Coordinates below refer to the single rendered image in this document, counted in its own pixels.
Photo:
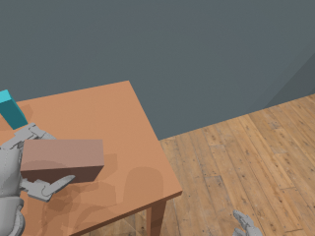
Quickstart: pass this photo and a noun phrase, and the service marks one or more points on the table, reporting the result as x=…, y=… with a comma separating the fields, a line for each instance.
x=136, y=174

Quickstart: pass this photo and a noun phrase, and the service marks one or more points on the left robot forearm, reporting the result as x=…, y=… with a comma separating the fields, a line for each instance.
x=12, y=222

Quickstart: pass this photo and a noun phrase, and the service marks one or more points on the sponge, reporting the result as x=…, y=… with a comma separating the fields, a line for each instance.
x=49, y=160

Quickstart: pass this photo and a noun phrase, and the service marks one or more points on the robot right hand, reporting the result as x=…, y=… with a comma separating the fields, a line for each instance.
x=247, y=224

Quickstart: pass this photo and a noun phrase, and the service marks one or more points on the robot left hand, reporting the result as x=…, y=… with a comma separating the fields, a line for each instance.
x=11, y=179

